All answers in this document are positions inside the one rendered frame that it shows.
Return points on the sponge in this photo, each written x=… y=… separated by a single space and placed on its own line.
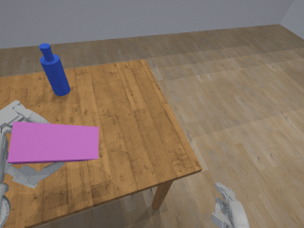
x=52 y=142

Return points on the table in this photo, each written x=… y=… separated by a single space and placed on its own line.
x=141 y=143

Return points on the left robot forearm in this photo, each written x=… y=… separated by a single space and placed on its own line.
x=4 y=204

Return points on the left robot hand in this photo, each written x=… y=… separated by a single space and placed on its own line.
x=26 y=175

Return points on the right robot hand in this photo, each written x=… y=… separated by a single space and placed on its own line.
x=233 y=214

